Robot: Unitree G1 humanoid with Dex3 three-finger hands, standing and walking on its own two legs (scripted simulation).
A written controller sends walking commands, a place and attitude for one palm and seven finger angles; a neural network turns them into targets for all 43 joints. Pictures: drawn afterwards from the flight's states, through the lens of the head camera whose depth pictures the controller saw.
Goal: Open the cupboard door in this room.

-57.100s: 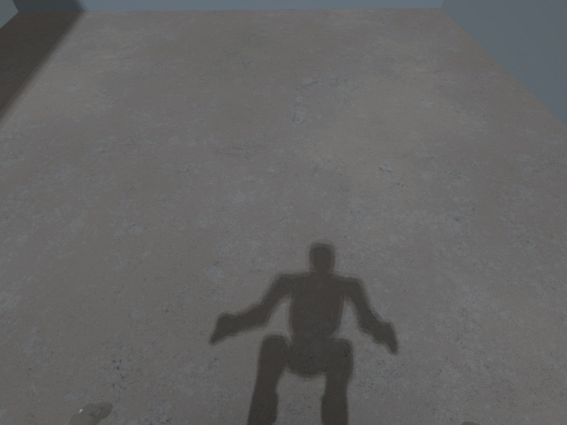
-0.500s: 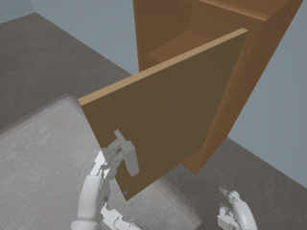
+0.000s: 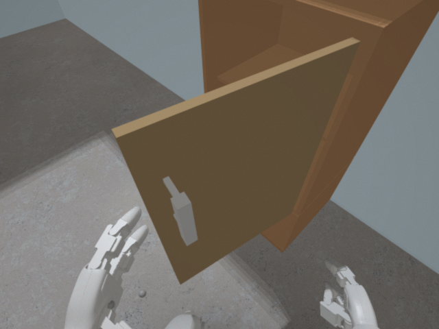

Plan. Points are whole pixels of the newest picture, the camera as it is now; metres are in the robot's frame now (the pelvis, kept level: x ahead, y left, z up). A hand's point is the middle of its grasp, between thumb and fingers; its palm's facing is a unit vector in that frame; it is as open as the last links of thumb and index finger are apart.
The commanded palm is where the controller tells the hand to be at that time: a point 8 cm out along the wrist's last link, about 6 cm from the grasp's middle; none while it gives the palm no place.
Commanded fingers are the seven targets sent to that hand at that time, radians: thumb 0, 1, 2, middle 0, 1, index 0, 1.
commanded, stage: slide the hand sideways off the handle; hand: left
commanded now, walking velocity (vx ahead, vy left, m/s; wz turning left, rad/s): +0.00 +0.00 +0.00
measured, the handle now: (179, 211) +0.29 +0.09 +0.09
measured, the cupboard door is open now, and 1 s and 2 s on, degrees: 78 78 78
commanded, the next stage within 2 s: draw the hand back to the body in 0.04 s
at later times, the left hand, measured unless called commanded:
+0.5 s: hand (101, 283) +0.17 +0.16 +0.13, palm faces -0.04 -1.00 -0.06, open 16.3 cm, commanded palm +0.13 +0.23 +0.14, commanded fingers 0.00 -0.50 0.30 -0.15 -0.30 -0.15 -0.30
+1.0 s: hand (28, 242) +0.20 +0.25 +0.17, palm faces +0.27 -0.90 -0.35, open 13.2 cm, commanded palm +0.15 +0.29 +0.21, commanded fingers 0.00 0.34 0.66 -0.18 -0.30 -0.18 -0.30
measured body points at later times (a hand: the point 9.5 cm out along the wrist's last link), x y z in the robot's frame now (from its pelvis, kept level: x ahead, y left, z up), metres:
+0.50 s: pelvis +0.01 +0.01 +0.02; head +0.01 +0.00 +0.47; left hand +0.16 +0.22 +0.13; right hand +0.19 -0.21 -0.04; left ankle +0.04 +0.10 -0.67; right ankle -0.02 -0.09 -0.67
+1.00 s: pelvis +0.02 +0.03 +0.06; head +0.01 +0.03 +0.51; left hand +0.18 +0.29 +0.19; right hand +0.21 -0.18 -0.01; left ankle +0.04 +0.10 -0.67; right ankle -0.02 -0.09 -0.67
